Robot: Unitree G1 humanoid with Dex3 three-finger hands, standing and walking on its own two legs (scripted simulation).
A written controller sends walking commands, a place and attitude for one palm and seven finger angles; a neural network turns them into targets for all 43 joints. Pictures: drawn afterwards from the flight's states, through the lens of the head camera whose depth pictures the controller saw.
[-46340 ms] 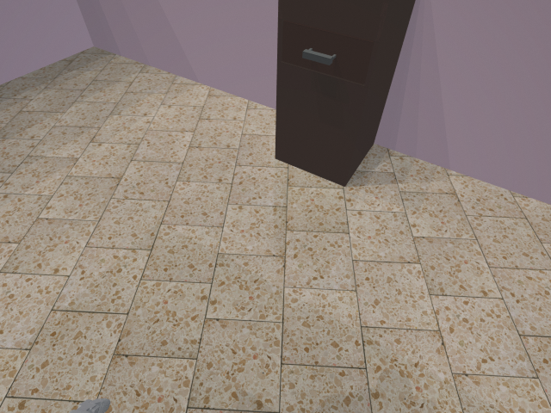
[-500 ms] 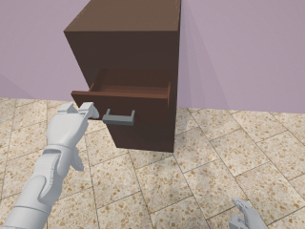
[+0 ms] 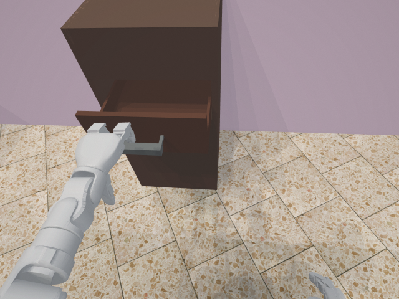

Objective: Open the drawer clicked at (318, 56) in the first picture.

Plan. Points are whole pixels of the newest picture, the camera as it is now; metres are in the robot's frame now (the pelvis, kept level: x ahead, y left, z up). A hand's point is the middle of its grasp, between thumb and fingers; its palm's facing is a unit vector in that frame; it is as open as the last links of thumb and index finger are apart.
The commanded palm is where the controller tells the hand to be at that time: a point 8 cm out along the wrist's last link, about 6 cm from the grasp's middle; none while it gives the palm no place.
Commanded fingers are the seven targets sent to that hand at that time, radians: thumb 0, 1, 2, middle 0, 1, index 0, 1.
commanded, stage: move the hooked fingers above the handle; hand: left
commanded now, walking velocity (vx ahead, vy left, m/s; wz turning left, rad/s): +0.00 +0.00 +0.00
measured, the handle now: (143, 143) +0.54 +0.23 -0.10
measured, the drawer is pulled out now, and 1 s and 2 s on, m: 0.16 0.16 0.16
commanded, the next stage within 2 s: lower the fingers behind the handle in 1.70 s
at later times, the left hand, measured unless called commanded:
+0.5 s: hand (125, 151) +0.43 +0.23 +0.00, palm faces -0.05 -0.02 -1.00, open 13.8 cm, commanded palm +0.42 +0.24 +0.05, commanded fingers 0.00 -0.50 0.30 -0.30 -1.20 -0.30 -1.20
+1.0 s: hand (132, 145) +0.49 +0.23 -0.04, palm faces -0.08 -0.03 -1.00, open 13.8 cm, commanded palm +0.48 +0.23 +0.01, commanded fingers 0.00 -0.50 0.30 -0.30 -1.20 -0.30 -1.20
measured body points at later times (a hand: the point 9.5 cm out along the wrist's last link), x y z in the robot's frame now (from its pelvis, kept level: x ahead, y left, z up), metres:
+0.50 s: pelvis +0.00 +0.00 -0.01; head +0.08 -0.01 +0.43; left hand +0.43 +0.22 +0.06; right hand +0.06 -0.27 -0.15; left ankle -0.02 +0.10 -0.73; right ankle +0.02 -0.09 -0.73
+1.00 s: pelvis +0.00 +0.02 -0.04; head +0.13 +0.02 +0.39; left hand +0.49 +0.23 +0.01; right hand +0.01 -0.26 -0.17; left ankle -0.02 +0.10 -0.73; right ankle +0.02 -0.09 -0.73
